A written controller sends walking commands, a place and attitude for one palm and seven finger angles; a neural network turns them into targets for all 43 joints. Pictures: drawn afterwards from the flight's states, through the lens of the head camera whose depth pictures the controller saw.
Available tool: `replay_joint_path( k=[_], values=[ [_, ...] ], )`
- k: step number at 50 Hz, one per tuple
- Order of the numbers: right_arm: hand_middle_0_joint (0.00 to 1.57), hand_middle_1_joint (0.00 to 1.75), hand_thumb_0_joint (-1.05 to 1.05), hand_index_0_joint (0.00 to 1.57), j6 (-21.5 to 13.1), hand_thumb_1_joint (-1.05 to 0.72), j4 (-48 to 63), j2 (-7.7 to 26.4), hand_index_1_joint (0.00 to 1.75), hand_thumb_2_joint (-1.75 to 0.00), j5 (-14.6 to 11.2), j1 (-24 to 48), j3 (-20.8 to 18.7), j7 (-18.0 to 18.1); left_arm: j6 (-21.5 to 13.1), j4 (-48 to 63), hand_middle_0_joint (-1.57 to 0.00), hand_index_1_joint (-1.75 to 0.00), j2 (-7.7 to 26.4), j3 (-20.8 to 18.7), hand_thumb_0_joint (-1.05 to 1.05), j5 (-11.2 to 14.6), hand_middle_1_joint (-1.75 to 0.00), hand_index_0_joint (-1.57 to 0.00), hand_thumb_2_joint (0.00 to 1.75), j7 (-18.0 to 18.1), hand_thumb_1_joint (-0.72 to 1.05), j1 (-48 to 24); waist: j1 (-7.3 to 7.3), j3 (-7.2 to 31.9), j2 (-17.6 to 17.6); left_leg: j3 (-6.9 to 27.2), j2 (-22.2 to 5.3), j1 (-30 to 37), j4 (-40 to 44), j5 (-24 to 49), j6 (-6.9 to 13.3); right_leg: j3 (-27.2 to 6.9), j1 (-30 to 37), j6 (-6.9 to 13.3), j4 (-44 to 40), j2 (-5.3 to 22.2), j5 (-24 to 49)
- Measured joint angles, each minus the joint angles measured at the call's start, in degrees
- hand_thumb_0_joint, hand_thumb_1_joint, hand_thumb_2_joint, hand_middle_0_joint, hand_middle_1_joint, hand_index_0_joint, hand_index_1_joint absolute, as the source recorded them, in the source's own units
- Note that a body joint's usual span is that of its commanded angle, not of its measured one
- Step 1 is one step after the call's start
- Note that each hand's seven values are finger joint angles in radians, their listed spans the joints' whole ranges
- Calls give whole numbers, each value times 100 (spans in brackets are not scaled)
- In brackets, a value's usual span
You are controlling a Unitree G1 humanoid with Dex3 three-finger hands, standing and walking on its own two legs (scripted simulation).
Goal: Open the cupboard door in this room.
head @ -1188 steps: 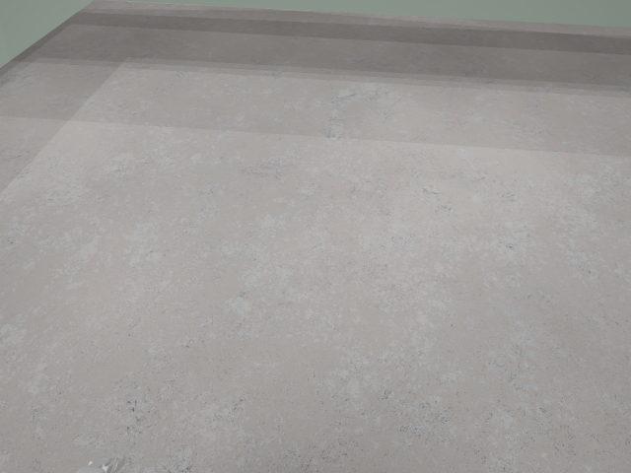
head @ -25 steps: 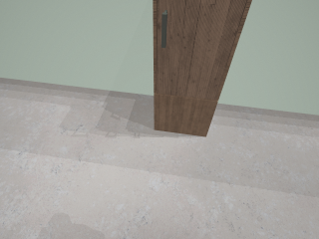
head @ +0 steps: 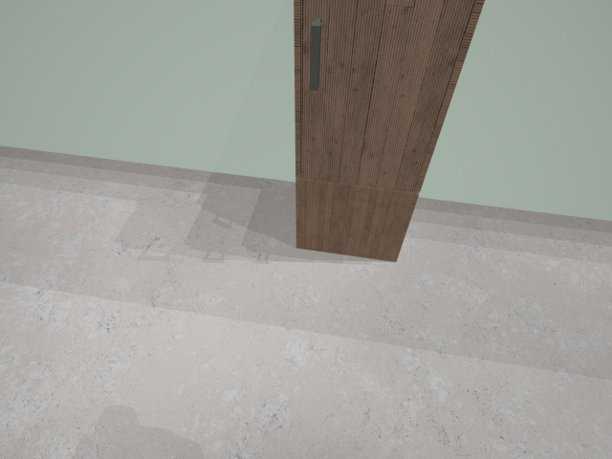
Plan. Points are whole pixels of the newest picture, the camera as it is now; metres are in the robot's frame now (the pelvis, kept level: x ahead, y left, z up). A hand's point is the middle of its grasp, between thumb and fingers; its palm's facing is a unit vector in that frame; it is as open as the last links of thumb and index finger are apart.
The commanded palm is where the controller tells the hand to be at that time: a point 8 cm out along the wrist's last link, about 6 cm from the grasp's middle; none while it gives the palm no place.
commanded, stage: take the last steps up to it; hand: left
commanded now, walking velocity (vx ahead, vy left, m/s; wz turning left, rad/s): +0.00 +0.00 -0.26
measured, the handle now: (316, 54) +0.97 +0.04 +0.07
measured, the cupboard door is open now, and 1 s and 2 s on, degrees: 0 0 0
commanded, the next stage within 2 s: come to a stop and stand still in 1.22 s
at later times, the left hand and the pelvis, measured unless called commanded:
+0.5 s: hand out of the picture +0.06 +0.13 -0.18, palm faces +0.01 -0.97 -0.23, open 7.4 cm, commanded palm none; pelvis +0.05 -0.06 -0.02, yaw -4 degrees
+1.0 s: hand (246, 456) +0.16 +0.10 -0.19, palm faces -0.01 -0.99 -0.13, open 7.4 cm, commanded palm none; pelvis +0.24 -0.05 -0.02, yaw -7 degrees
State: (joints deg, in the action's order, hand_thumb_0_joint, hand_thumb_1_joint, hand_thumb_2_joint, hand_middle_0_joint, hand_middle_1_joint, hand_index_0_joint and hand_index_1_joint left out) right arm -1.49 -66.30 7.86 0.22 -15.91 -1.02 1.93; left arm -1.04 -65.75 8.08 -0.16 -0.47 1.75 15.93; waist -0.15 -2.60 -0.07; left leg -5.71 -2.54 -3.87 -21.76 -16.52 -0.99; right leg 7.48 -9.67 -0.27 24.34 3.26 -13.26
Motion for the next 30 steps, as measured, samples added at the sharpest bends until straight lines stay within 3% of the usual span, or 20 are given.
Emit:
replay_joint_path(
  k=[10,16,19,21,24,27,30],
  values=[
    [20,29,1,20,43,-91,104,29,30,-89,40,106,-40,12,88,39,-20,-30,37,-73,1,-17,-30,-20,90,-49,90,-30,-25,18,-4,-156,-79,-86,-227,-117,-32,-158,-180,41,243,-70,-61],
    [20,29,1,20,52,-91,229,-7,30,-89,114,-148,-169,-33,280,170,-20,-30,86,-229,1,-119,-30,-19,90,-254,90,130,51,121,-2,-380,-155,-107,-473,-405,-67,-185,-827,48,1669,-42,-967],
    [20,29,1,21,17,-91,204,57,30,-89,144,-328,-217,-49,235,279,-20,-30,78,-287,1,-127,-30,-19,90,-328,90,103,119,76,-122,-392,-251,-51,-524,-510,-182,-44,-954,23,1662,3,-1044],
    [20,29,1,21,41,-91,149,108,30,-89,123,-456,-228,-67,68,369,-20,-30,92,-300,1,-127,-30,-19,90,-339,90,82,109,38,-221,-319,-394,-204,-998,-782,-177,92,-820,120,1223,-39,-518],
    [20,29,1,20,221,-91,23,164,30,-89,69,-406,-217,-132,-177,415,-20,-30,75,-291,1,-62,-30,-19,90,-229,90,69,-23,-16,-257,101,-367,-1042,-2990,-1291,0,236,-715,413,1323,-154,-714],
    [20,29,1,20,234,-91,79,236,30,-89,90,-117,-266,-186,-235,344,-20,-30,-5,-248,0,-46,-30,-19,90,-156,91,206,-107,-66,-192,168,-325,-1844,-4166,-695,29,209,-367,469,802,-259,-635],
    [20,29,1,20,147,-91,276,306,29,-89,110,224,-303,-225,-264,179,-20,-30,-133,-170,0,-57,-30,-19,90,-141,90,414,-83,-85,-159,134,-381,-2383,-4223,-146,-53,153,0,491,222,-357,-465]
  ],
)
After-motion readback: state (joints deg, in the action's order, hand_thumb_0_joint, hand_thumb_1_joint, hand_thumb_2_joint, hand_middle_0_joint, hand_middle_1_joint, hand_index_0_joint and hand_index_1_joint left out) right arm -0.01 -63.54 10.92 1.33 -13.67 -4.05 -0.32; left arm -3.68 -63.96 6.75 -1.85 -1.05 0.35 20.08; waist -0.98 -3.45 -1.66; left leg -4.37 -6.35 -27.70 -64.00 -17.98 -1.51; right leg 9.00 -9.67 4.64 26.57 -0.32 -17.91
